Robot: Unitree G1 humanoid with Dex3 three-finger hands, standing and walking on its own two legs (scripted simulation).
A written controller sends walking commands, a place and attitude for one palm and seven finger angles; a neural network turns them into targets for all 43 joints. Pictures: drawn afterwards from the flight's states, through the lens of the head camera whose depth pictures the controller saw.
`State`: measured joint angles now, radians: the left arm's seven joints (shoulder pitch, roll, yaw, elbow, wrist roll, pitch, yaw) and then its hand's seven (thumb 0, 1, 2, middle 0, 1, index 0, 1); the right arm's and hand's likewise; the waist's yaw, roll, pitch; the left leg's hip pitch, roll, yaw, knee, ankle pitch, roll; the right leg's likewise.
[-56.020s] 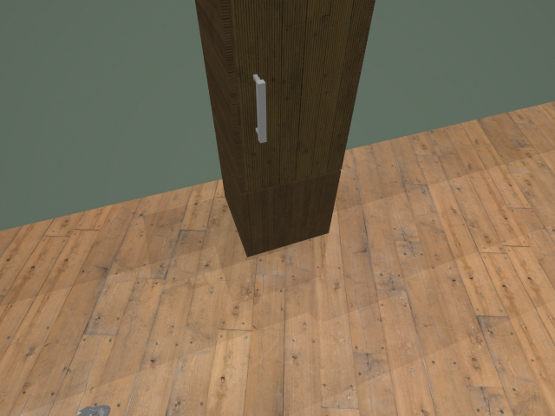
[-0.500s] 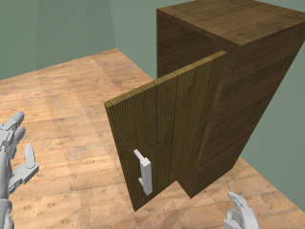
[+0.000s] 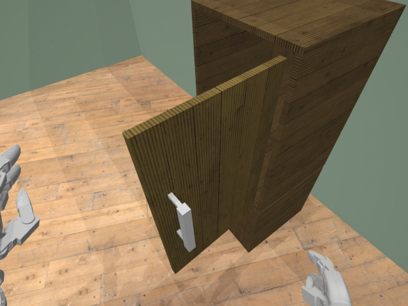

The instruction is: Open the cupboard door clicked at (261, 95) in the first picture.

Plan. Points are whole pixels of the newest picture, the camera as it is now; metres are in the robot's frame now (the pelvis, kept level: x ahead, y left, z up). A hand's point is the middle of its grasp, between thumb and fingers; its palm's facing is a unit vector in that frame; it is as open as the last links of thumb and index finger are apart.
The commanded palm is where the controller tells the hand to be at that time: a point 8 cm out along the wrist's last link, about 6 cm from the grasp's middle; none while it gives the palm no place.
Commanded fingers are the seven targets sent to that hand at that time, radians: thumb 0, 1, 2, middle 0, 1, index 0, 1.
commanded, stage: step back with the hand held close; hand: left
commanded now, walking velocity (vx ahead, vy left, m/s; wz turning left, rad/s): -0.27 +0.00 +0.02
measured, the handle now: (182, 223) +0.30 +0.08 -0.03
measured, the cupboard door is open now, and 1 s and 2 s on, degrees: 94 94 94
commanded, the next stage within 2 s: stop stepping back and stand still in 1.08 s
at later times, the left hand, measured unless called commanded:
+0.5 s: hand out of the picture +0.13 +0.29 +0.15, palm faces +0.42 -0.76 -0.49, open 7.4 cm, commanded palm +0.06 +0.32 +0.17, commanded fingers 0.00 0.90 0.90 -0.20 -0.30 -0.20 -0.30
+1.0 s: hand out of the picture +0.06 +0.32 +0.16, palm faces +0.46 -0.76 -0.46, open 7.4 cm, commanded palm -0.01 +0.34 +0.17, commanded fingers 0.00 0.90 0.90 -0.20 -0.30 -0.20 -0.30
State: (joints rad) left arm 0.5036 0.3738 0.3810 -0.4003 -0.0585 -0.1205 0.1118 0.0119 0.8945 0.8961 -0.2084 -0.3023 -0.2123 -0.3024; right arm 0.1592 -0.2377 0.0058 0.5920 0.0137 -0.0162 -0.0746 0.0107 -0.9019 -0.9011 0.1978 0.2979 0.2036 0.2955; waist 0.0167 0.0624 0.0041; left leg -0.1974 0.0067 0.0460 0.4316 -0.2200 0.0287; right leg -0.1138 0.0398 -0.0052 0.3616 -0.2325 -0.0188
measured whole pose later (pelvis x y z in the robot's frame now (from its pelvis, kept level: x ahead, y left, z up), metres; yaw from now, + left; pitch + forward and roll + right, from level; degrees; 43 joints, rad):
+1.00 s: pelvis -0.14 +0.04 -0.01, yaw +2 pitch +2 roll -5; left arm 0.54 0.46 0.48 -0.57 -0.03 -0.21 0.16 0.01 0.89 0.90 -0.21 -0.30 -0.22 -0.30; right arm 0.16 -0.17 -0.02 0.62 -0.02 -0.10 -0.05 0.01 -0.90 -0.90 0.20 0.30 0.20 0.30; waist 0.00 -0.01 0.03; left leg -0.44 0.02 0.02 0.50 -0.10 0.08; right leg -0.39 0.12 0.04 1.02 -0.44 0.02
